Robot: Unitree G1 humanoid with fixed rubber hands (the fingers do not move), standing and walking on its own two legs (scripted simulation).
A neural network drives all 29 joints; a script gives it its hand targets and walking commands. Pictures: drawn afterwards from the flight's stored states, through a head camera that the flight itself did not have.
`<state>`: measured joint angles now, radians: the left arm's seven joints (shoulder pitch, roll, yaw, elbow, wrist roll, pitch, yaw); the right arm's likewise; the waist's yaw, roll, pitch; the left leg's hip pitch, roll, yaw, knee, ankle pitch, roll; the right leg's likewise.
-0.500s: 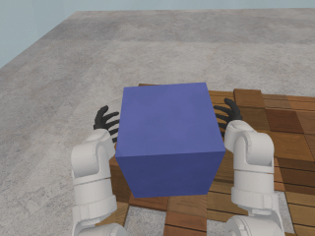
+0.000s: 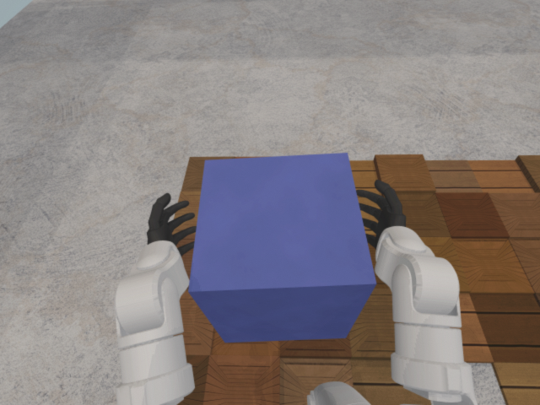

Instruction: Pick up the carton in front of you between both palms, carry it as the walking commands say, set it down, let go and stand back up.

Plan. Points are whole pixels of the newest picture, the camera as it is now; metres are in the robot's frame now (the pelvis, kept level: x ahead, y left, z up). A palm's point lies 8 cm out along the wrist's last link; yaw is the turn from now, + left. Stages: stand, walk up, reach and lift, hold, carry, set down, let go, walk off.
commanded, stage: carry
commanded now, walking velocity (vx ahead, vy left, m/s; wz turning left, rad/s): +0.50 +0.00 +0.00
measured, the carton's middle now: (280, 256) +0.34 -0.03 +0.00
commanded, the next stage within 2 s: none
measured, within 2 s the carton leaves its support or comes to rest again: neither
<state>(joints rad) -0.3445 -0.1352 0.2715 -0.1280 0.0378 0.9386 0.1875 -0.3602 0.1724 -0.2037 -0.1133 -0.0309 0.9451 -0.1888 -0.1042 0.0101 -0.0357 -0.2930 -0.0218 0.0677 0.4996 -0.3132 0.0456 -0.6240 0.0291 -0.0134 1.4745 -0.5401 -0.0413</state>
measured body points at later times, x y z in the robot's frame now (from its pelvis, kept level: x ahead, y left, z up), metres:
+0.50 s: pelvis +0.31 -0.02 +0.03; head +0.33 -0.02 +0.48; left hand +0.65 +0.15 +0.18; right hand +0.67 -0.16 +0.17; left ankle +0.39 +0.07 -0.68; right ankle +0.27 -0.11 -0.70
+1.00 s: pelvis +0.63 -0.05 +0.04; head +0.66 -0.04 +0.49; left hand +0.95 +0.14 +0.16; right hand +0.99 -0.17 +0.15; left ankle +0.53 +0.05 -0.59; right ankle +0.64 -0.11 -0.69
